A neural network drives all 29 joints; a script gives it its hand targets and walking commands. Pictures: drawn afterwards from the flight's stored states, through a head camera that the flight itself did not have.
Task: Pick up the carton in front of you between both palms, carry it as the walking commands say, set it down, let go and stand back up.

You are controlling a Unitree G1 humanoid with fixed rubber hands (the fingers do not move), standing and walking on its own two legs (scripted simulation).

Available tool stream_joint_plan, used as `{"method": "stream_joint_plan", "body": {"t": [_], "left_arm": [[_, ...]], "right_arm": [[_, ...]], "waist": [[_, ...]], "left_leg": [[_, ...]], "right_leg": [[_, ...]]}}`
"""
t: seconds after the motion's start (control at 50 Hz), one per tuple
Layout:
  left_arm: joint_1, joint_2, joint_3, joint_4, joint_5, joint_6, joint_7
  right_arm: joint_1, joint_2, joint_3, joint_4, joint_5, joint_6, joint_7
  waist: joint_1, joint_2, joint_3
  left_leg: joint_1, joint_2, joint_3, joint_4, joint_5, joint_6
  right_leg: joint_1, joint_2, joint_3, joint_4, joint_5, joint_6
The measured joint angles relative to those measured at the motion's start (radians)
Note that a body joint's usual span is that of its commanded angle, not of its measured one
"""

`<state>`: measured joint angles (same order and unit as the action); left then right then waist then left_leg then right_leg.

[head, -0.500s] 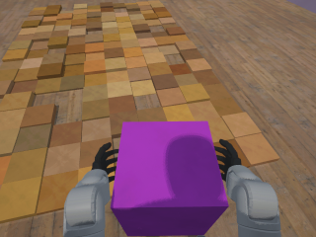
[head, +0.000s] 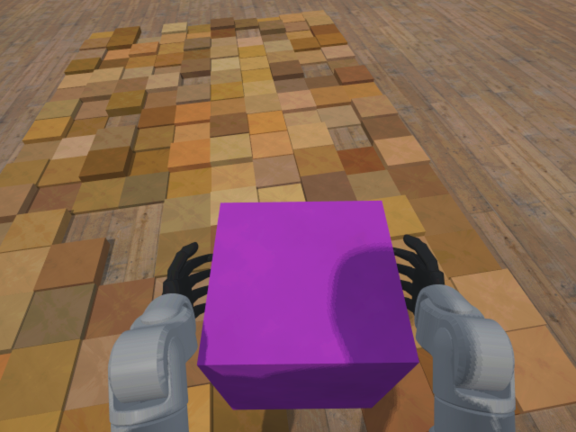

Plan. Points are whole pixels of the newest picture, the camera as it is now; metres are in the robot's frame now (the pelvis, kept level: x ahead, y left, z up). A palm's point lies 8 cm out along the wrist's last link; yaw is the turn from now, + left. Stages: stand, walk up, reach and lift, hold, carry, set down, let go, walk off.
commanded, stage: carry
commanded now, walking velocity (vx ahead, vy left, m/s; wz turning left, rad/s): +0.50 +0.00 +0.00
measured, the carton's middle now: (301, 313) +0.29 +0.00 +0.02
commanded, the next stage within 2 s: none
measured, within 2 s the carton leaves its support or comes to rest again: neither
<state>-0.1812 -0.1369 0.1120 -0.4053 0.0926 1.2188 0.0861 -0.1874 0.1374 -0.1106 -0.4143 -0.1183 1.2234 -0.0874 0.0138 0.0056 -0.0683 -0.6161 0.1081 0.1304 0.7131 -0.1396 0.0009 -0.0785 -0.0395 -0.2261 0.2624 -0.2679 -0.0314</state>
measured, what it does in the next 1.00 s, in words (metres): walks ahead: left foot, then right foot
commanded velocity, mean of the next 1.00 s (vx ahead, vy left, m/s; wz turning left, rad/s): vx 0.50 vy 0.00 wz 0.00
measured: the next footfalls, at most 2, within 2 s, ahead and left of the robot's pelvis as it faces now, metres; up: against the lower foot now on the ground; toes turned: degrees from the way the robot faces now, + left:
left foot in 0.10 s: +0.27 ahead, +0.13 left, +0.02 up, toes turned +11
right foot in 0.52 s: +0.50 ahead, -0.10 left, +0.01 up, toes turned -9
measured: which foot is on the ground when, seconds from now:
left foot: up 0.00-0.08, down 0.10-0.54, up 0.56-0.88, down 0.90-1.00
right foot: down 0.00-0.16, up 0.18-0.50, down 0.52-0.94, up 0.96-1.00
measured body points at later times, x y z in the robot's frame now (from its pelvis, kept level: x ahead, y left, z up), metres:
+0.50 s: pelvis +0.33 +0.01 -0.01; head +0.36 +0.00 +0.44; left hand +0.72 +0.13 +0.16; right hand +0.70 -0.17 +0.16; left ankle +0.23 +0.12 -0.73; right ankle +0.45 -0.10 -0.73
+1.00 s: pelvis +0.68 +0.00 +0.00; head +0.79 -0.01 +0.44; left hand +1.11 +0.13 +0.12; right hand +1.09 -0.17 +0.13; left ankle +0.74 +0.08 -0.70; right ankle +0.51 -0.11 -0.62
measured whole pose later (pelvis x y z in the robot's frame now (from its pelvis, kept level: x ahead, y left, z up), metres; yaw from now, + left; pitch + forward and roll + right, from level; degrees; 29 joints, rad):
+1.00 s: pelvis +0.68 +0.00 +0.00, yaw -2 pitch +7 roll +2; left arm -0.83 0.00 0.33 -0.10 0.02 1.30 0.14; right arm -0.86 0.06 -0.28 -0.06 -0.10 1.26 -0.14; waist -0.03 -0.03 0.12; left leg -0.59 -0.01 0.13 0.75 -0.28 0.18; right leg -0.42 0.00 0.03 1.23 -0.47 -0.02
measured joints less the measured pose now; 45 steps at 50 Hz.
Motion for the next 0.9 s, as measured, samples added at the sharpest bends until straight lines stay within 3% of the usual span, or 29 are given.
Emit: {"method": "stream_joint_plan", "body": {"t": [0.08,0.12,0.16,0.2,0.22,0.26,0.38,0.5,0.52,0.54,0.58,0.62,0.66,0.74,0.8,0.88,0.9], "left_arm": [[-0.033,-0.005,0.005,-0.049,-0.002,0.032,0.002],[-0.068,-0.001,0.021,-0.071,-0.005,0.053,0.005],[-0.104,0.016,0.044,-0.082,-0.012,0.075,0.012],[-0.156,0.038,0.064,-0.069,-0.022,0.098,0.013],[-0.184,0.044,0.073,-0.055,-0.026,0.108,0.013],[-0.240,0.046,0.084,-0.023,-0.025,0.123,0.015],[-0.403,0.075,0.096,0.115,-0.004,0.136,0.019],[-0.557,0.133,0.121,0.322,-0.012,0.145,0.021],[-0.591,0.143,0.122,0.372,-0.015,0.143,0.024],[-0.624,0.146,0.125,0.424,-0.015,0.132,0.026],[-0.670,0.151,0.124,0.513,-0.016,0.108,0.028],[-0.688,0.153,0.127,0.564,-0.025,0.103,0.035],[-0.688,0.155,0.134,0.569,-0.041,0.106,0.042],[-0.687,0.143,0.162,0.502,-0.060,0.099,0.059],[-0.683,0.118,0.182,0.435,-0.052,0.082,0.069],[-0.668,0.097,0.192,0.350,-0.047,0.067,0.069],[-0.664,0.100,0.194,0.335,-0.048,0.066,0.069]], "right_arm": [[-0.024,0.003,-0.015,-0.057,0.013,0.031,-0.007],[-0.060,0.012,-0.028,-0.065,0.019,0.039,-0.010],[-0.124,0.016,-0.032,-0.033,0.020,0.044,-0.015],[-0.183,0.015,-0.040,-0.006,0.024,0.058,-0.025],[-0.204,0.010,-0.045,0.002,0.028,0.066,-0.031],[-0.238,-0.005,-0.056,0.014,0.034,0.082,-0.041],[-0.395,-0.075,-0.096,0.146,0.064,0.101,-0.044],[-0.568,-0.142,-0.102,0.375,0.074,0.111,-0.044],[-0.596,-0.155,-0.103,0.414,0.076,0.114,-0.045],[-0.624,-0.173,-0.105,0.453,0.079,0.114,-0.045],[-0.668,-0.201,-0.116,0.530,0.090,0.104,-0.045],[-0.690,-0.206,-0.132,0.575,0.086,0.110,-0.046],[-0.708,-0.200,-0.145,0.589,0.074,0.118,-0.047],[-0.726,-0.179,-0.175,0.532,0.057,0.118,-0.051],[-0.718,-0.157,-0.196,0.457,0.050,0.105,-0.054],[-0.699,-0.129,-0.213,0.364,0.044,0.089,-0.052],[-0.694,-0.120,-0.212,0.353,0.042,0.081,-0.051]], "waist": [[-0.004,-0.007,-0.004],[-0.014,-0.053,0.005],[-0.033,-0.076,0.022],[-0.052,-0.054,0.043],[-0.057,-0.048,0.052],[-0.065,-0.042,0.063],[-0.077,-0.028,0.055],[-0.043,-0.014,0.025],[-0.033,-0.013,0.022],[-0.019,0.001,0.019],[0.014,0.026,0.035],[0.034,0.020,0.061],[0.046,0.015,0.094],[0.055,0.014,0.152],[0.057,0.011,0.167],[0.054,0.003,0.160],[0.048,-0.012,0.161]], "left_leg": [[0.042,-0.023,0.054,-0.147,0.025,0.020],[0.076,-0.056,0.095,-0.143,0.015,0.047],[0.092,-0.068,0.119,-0.083,-0.037,0.076],[0.117,-0.057,0.115,-0.083,-0.060,0.078],[0.138,-0.055,0.113,-0.101,-0.068,0.074],[0.188,-0.057,0.109,-0.153,-0.076,0.061],[0.335,-0.058,0.095,-0.257,-0.130,0.040],[0.469,-0.052,0.087,-0.201,-0.294,-0.019],[0.477,-0.044,0.079,-0.144,-0.341,-0.025],[0.457,-0.023,0.065,-0.046,-0.385,-0.020],[0.346,-0.028,-0.031,0.240,-0.398,-0.005],[0.218,-0.066,-0.082,0.474,-0.377,0.017],[0.106,-0.084,-0.092,0.564,-0.330,0.035],[-0.061,-0.082,-0.091,0.507,-0.264,0.041],[-0.139,-0.072,-0.080,0.402,-0.215,0.039],[-0.129,-0.081,-0.044,0.092,-0.092,0.045],[-0.095,-0.095,-0.022,0.030,-0.034,0.098]], "right_leg": [[0.110,-0.007,0.011,0.011,-0.100,0.039],[0.129,-0.053,0.024,0.105,-0.185,0.058],[0.027,-0.097,0.069,0.388,-0.146,0.048],[-0.148,-0.059,0.158,0.750,-0.166,0.033],[-0.226,-0.040,0.184,0.867,-0.160,0.019],[-0.349,-0.026,0.201,0.937,-0.124,0.000],[-0.531,-0.041,0.183,0.633,-0.004,0.003],[-0.475,-0.031,0.123,0.307,0.167,-0.010],[-0.438,-0.022,0.103,0.270,0.160,-0.013],[-0.417,-0.011,0.091,0.293,0.037,-0.002],[-0.419,0.011,0.082,0.372,-0.099,-0.017],[-0.391,0.017,0.086,0.364,-0.118,-0.028],[-0.353,0.021,0.091,0.329,-0.093,-0.030],[-0.271,0.026,0.092,0.268,-0.058,-0.046],[-0.204,0.027,0.094,0.243,-0.074,-0.034],[-0.094,0.025,0.105,0.224,-0.169,-0.008],[-0.072,0.012,0.110,0.245,-0.195,-0.002]]}}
